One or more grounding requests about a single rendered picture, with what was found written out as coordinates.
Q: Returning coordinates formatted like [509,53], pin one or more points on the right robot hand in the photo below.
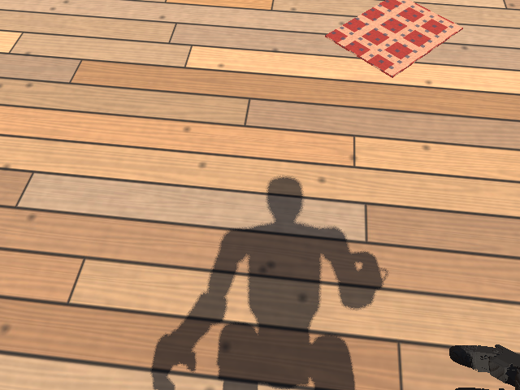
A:
[500,362]

